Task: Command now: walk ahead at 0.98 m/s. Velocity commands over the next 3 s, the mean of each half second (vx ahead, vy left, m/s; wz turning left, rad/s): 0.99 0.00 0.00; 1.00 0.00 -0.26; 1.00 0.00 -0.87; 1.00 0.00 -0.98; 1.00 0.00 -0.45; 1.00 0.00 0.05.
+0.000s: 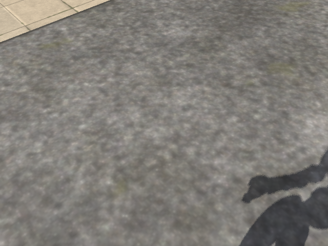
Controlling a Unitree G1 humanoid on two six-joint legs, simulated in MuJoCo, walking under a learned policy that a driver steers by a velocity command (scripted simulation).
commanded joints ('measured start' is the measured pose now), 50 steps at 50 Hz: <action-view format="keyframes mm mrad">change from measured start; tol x32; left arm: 1 -52 56 -3 -84 8 10 -10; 9 -304 62 -18 -141 -14 -12 -18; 15 338 322 91 46 42 -7 51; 38 413 22 15 150 -31 -31 37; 50 -59 36 19 -1 -31 48 -18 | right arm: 1 -31 -69 -3 -53 17 -48 6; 15 133 -4 26 -50 17 -17 -15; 32 -534 -60 64 -281 3 -2 43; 38 81 -316 -43 -121 -62 -3 -30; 50 -80 -32 7 -19 6 -67 3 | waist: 1 50 40 166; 16 161 -150 -447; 26 1 10 152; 39 -113 217 -466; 50 31 66 109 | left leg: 1 -152 265 -318 -444 -81 116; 12 376 309 -91 -57 1310 3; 14 131 273 -74 501 1030 8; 15 -329 105 -86 957 110 -26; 16 -484 42 -216 1082 -148 -3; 30 -332 202 1 175 505 -30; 36 90 56 -8 76 191 47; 39 668 560 -949 -155 -376 170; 43 104 413 -382 -273 -37 33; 50 8 232 100 -369 432 -110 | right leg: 1 -140 -82 -29 -152 125 33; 7 49 0 -175 -663 481 4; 13 480 154 -178 -783 128 -74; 16 1106 -312 780 -968 -373 -257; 24 375 -87 139 -1229 -26 -120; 35 756 -117 -96 -942 1195 -31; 37 509 -78 -83 -383 913 -28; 38 107 81 -77 78 22 -6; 39 -37 127 40 222 -194 -30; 50 -100 -24 -110 -173 268 -12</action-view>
